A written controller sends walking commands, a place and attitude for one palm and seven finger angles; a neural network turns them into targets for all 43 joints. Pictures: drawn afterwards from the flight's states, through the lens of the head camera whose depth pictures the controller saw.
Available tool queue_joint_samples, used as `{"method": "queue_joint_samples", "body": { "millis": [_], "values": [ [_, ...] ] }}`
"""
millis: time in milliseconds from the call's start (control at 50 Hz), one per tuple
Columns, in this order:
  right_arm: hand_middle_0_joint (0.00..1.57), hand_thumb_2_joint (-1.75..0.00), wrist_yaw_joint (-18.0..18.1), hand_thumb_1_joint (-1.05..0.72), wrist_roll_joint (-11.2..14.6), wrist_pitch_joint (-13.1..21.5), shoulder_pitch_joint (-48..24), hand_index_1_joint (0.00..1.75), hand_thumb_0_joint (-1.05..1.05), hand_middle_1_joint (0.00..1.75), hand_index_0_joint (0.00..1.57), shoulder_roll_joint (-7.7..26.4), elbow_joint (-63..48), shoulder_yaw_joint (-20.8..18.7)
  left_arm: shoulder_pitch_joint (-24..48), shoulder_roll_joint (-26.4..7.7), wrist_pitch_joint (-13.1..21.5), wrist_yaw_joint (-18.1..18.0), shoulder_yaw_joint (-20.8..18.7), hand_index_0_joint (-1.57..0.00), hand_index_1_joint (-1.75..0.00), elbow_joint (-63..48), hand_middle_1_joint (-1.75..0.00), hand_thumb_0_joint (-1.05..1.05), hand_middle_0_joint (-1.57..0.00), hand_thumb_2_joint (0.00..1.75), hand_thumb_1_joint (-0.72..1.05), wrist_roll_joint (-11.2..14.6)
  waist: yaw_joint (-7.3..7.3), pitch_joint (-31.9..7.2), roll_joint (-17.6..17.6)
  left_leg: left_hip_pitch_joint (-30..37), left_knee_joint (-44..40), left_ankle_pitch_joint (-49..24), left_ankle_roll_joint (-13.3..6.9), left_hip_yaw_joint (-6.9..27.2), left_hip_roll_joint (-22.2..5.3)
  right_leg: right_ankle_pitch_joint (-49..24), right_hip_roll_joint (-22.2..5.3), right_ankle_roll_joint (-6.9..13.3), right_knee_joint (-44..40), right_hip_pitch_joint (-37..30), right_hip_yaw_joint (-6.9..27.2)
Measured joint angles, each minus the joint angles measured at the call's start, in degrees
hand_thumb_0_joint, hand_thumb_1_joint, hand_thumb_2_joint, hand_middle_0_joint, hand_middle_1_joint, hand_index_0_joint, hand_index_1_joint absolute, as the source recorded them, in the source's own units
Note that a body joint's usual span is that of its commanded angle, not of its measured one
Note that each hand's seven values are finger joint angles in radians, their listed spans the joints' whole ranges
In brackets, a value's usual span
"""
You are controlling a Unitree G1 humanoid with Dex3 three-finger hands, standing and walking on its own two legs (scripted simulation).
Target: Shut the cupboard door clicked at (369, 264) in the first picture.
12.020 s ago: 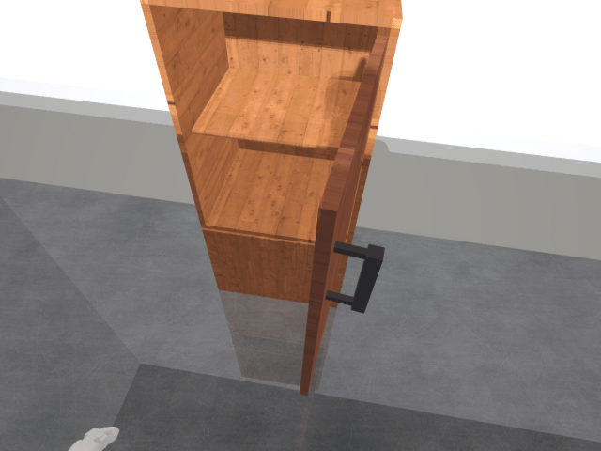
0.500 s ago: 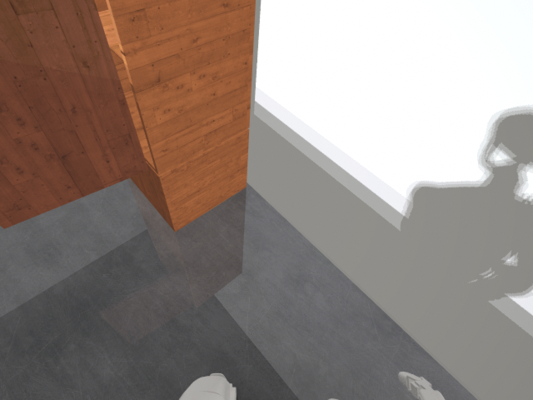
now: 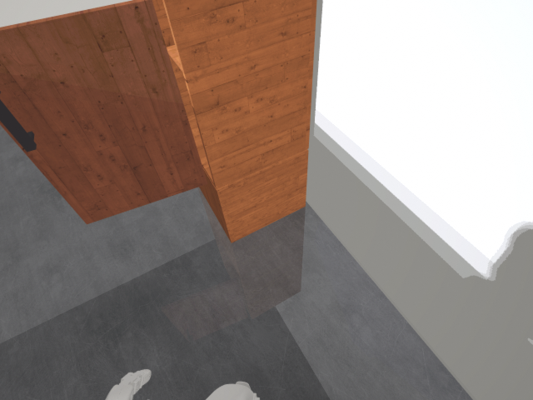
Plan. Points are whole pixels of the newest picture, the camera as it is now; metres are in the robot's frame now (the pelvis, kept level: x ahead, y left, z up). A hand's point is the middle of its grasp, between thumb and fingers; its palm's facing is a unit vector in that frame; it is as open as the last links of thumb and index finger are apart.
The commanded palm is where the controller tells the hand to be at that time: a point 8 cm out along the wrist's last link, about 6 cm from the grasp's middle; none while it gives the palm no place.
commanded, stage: turn to face it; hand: left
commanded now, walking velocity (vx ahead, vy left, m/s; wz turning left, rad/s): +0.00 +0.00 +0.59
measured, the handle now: (13, 120) +0.67 +0.59 +0.06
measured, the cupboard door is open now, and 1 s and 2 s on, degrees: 83 83 83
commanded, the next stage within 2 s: take the last steps up to it in 0.48 s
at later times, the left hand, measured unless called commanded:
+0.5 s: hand out of the picture -0.04 +0.25 -0.17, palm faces +0.30 -0.92 -0.26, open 7.4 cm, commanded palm none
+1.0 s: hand out of the picture -0.06 +0.15 -0.14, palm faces +0.43 -0.87 -0.24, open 7.4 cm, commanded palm none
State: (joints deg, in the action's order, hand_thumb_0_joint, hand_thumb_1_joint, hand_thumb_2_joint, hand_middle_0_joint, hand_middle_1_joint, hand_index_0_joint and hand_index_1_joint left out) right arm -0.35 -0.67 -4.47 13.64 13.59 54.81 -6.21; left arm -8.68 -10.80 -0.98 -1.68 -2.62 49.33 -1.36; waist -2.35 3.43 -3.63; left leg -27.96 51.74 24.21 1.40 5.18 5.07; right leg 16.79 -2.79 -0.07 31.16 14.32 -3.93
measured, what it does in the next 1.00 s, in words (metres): steps on the spot, turning left: left foot, then right foot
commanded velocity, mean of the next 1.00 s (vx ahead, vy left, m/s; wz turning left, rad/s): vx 0.13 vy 0.03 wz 0.25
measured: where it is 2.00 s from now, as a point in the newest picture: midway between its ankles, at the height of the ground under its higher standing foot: (226, 371)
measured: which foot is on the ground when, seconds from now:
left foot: up 0.00-0.32, down 0.34-0.74, up 0.76-1.00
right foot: down 0.00-0.34, up 0.36-0.72, down 0.74-1.00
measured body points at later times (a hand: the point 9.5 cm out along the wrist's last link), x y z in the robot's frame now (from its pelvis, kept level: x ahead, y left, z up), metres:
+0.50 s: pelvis -0.01 +0.03 +0.00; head +0.03 +0.06 +0.45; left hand -0.05 +0.30 -0.15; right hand +0.17 -0.18 -0.12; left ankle -0.05 +0.14 -0.73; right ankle -0.01 -0.11 -0.67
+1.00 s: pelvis +0.04 +0.01 +0.02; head +0.06 -0.02 +0.46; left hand -0.08 +0.20 -0.12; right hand +0.15 -0.21 -0.15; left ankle +0.00 +0.19 -0.64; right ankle +0.03 -0.09 -0.73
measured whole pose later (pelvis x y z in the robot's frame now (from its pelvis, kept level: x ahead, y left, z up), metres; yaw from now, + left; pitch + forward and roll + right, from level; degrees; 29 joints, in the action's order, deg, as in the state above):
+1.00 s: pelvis +0.04 +0.01 +0.02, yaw +21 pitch -1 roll +3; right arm -1.6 -1.4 -2.7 15.5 13.0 59.5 -5.0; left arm -24.2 -6.4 2.6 -0.8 -1.8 61.0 -1.6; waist 0.8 1.2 -2.2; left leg -30.8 61.0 9.8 2.3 0.1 -4.3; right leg 15.0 -4.0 1.1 19.3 3.2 -8.7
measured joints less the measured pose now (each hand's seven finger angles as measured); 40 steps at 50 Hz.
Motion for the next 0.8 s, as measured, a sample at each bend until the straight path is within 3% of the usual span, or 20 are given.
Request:
{"method": "queue_joint_samples", "body": {
  "millis": [60,120,260,320,340,380,420,500,620,720,800],
  "values": [
    [0.20,-0.90,-0.5,-0.90,-0.3,-0.4,0.0,0.30,0.01,0.30,0.20,1.1,-0.2,-0.4,-1.6,0.7,-0.2,-0.1,0.2,-0.20,-0.30,0.8,-0.30,0.00,-0.20,0.90,0.91,0.0,-0.16,0.2,0.5,-2.6,12.3,-1.2,1.4,-2.8,-2.1,-0.5,-1.6,0.2,-1.9,-1.8,-1.7],
    [0.19,-0.90,-0.7,-0.90,-0.2,-0.4,-0.4,0.30,0.01,0.30,0.20,1.4,-0.4,-0.4,-2.4,0.9,-0.2,0.0,0.4,-0.20,-0.30,1.5,-0.30,0.00,-0.20,0.90,0.90,-0.2,-0.17,0.8,1.6,-1.6,13.5,-2.0,2.5,-4.0,-4.7,-0.5,-3.2,0.1,-2.6,-2.8,-3.6],
    [0.19,-0.90,-0.6,-0.91,0.1,-0.4,-4.4,0.30,0.01,0.30,0.20,1.4,-0.7,1.0,-4.2,0.1,0.0,0.6,0.2,-0.20,-0.30,2.3,-0.30,0.00,-0.21,0.90,0.90,-0.7,2.59,3.1,4.2,6.7,-3.9,1.5,2.6,-6.8,-7.1,1.1,-6.4,-1.0,0.1,-1.9,-7.2],
    [0.19,-0.90,-0.4,-0.91,0.3,0.7,-6.4,0.30,0.01,0.30,0.20,1.2,-1.7,1.7,-5.4,-1.1,-0.4,0.7,-0.3,-0.20,-0.30,3.4,-0.30,0.00,-0.21,0.90,0.90,-0.5,3.41,3.4,5.0,11.8,-14.8,-3.6,1.8,-8.5,-6.5,2.6,-7.5,-2.3,3.4,-0.5,-8.6],
    [0.19,-0.90,-0.5,-0.91,0.2,1.3,-6.7,0.30,0.01,0.30,0.20,1.3,-2.2,1.9,-6.1,-1.6,-0.7,0.8,-0.5,-0.20,-0.30,3.7,-0.30,0.00,-0.21,0.90,0.90,-0.2,3.53,3.0,5.0,13.6,-18.9,-7.0,0.3,-8.8,-6.5,3.6,-7.7,-2.8,5.6,0.5,-9.0],
    [0.19,-0.90,-0.2,-0.91,0.2,2.3,-7.9,0.30,0.01,0.30,0.20,0.0,-2.5,2.3,-5.8,-3.3,-1.9,0.6,-1.1,-0.20,-0.30,4.9,-0.30,0.00,-0.21,0.90,0.90,0.2,4.05,3.5,6.9,13.0,-17.7,-5.9,-1.9,-8.7,-5.5,10.3,-7.4,-3.7,14.0,3.8,-5.4],
    [0.19,-0.90,0.1,-0.90,0.1,2.8,-8.2,0.30,0.01,0.30,0.20,-0.9,-2.8,3.0,-5.6,-4.3,-3.0,0.2,-1.4,-0.20,-0.30,5.9,-0.30,0.00,-0.20,0.90,0.91,0.2,4.50,3.4,7.2,13.6,-18.0,-5.2,-2.3,-8.2,-5.6,13.9,-5.3,-4.1,22.1,6.7,-2.6],
    [0.20,-0.90,1.1,-0.90,-0.1,2.8,-7.9,0.30,0.01,0.30,0.20,-1.8,-2.6,3.8,-4.3,-4.5,-3.1,0.5,-1.5,-0.20,-0.30,6.7,-0.30,0.01,-0.20,0.90,0.91,0.4,4.32,2.8,5.6,15.4,-21.9,-7.6,-2.2,-6.2,-5.8,11.2,-2.9,-4.6,28.5,9.6,-0.4],
    [0.20,-0.90,1.1,-0.90,-0.2,2.6,-6.7,0.30,0.01,0.30,0.20,-2.5,-1.3,4.2,-2.4,-3.3,-2.4,0.7,-0.9,-0.20,-0.30,5.7,-0.30,0.00,-0.20,0.90,0.91,0.6,3.64,1.9,3.7,16.7,-24.8,-9.7,-2.0,-4.5,-5.0,9.0,-1.7,-4.8,20.8,8.0,0.8],
    [0.20,-0.90,0.8,-0.90,-0.3,2.2,-3.8,0.30,0.01,0.30,0.21,-2.6,0.5,3.9,-2.7,-1.4,-0.5,1.4,-0.3,-0.20,-0.30,5.6,-0.30,0.00,-0.20,0.90,0.91,0.3,2.89,0.0,1.9,15.5,-21.5,-7.8,-0.8,-3.6,-4.5,4.7,0.0,-3.9,4.8,0.6,-0.7],
    [0.20,-0.90,0.3,-0.90,-0.2,1.1,-0.7,0.30,0.01,0.30,0.20,-1.4,2.5,2.9,-5.1,1.2,1.8,1.4,0.4,-0.20,-0.30,6.0,-0.30,0.00,-0.20,0.90,0.91,-0.4,2.89,-1.4,-0.6,8.4,-2.5,2.8,-1.3,-2.7,-4.3,2.3,0.5,1.5,2.2,-2.2,-3.2]
  ]
}}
